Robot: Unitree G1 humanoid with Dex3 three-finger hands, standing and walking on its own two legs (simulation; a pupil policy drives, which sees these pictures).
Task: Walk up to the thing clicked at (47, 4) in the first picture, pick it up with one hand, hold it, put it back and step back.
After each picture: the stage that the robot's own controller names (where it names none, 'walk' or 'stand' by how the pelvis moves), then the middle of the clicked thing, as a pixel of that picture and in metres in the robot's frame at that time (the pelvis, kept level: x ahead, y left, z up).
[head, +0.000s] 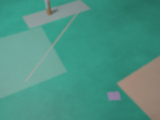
stand; (48, 6) +2.06 +0.47 -0.66
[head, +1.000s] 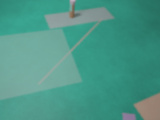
walk; (72, 9) +1.98 +0.03 -0.64
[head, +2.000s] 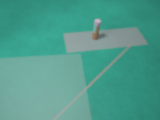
walk; (96, 30) +1.46 -0.19 -0.64
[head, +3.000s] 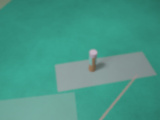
walk; (92, 61) +1.01 -0.11 -0.63
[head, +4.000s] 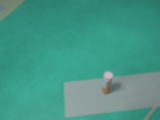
walk; (106, 83) +0.72 -0.16 -0.63
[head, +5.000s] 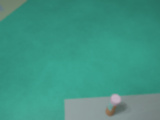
stand; (112, 105) +0.54 -0.24 -0.64
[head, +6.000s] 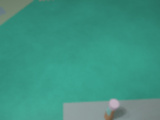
stand; (111, 110) +0.52 -0.22 -0.65
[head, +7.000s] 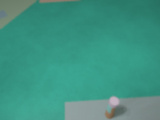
stand; (111, 108) +0.55 -0.21 -0.66
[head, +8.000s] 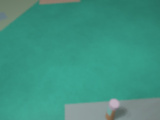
stand; (111, 110) +0.53 -0.21 -0.66
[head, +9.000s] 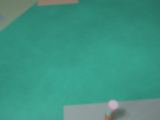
stand; (110, 111) +0.53 -0.20 -0.66
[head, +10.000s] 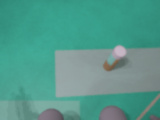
go down; (113, 59) +0.59 -0.24 -0.44
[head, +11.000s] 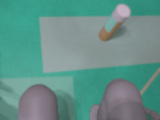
go down; (112, 25) +0.66 -0.21 -0.26
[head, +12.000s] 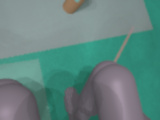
close in; out of the picture +0.69 -0.16 -0.18
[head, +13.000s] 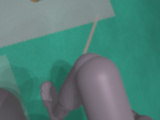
close; out of the picture +0.71 -0.11 -0.17
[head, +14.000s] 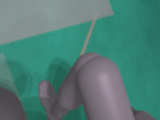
lift; out of the picture +0.71 -0.10 -0.17
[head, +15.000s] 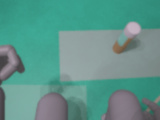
lift; (124, 39) +0.63 -0.24 -0.34
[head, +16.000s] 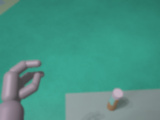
close; (114, 100) +0.55 -0.25 -0.60
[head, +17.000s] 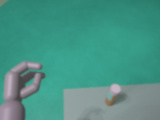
hold; (112, 95) +0.55 -0.24 -0.61
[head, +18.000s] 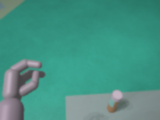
crouch; (114, 102) +0.55 -0.24 -0.61
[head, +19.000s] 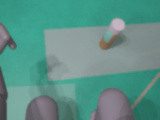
crouch; (110, 36) +0.63 -0.24 -0.35
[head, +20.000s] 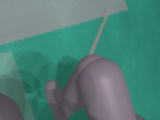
lower; out of the picture +0.70 -0.12 -0.18
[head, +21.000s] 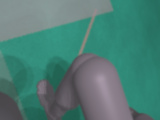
lower; out of the picture +0.71 -0.10 -0.18
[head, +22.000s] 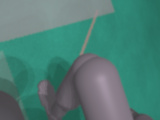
lower; out of the picture +0.71 -0.10 -0.18
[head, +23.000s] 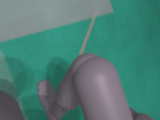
lower; out of the picture +0.71 -0.10 -0.18
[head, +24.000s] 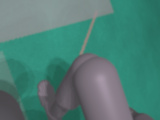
lower; out of the picture +0.71 -0.10 -0.18
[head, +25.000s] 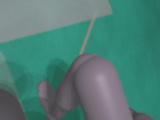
open; out of the picture +0.71 -0.10 -0.17
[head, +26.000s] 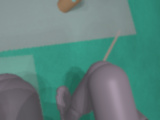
stand; out of the picture +0.71 -0.14 -0.19
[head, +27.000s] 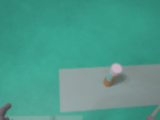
stand; (111, 76) +0.58 -0.25 -0.52
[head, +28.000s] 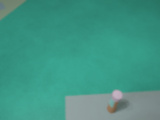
stand; (114, 102) +0.55 -0.25 -0.60
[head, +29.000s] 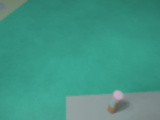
stand; (114, 102) +0.55 -0.25 -0.60
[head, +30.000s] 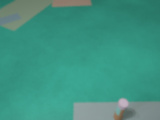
stand; (120, 110) +0.57 -0.26 -0.66
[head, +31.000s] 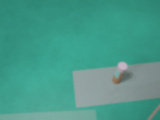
walk; (119, 73) +0.67 -0.29 -0.63
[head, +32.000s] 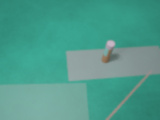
walk; (107, 52) +0.93 -0.28 -0.63
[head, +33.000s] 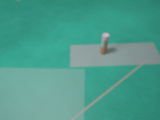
stand; (104, 44) +1.25 -0.18 -0.63
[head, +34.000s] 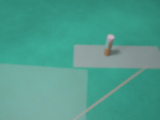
stand; (108, 45) +1.22 -0.28 -0.65
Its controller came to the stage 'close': yes
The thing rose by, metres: 0.00
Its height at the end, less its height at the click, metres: +0.00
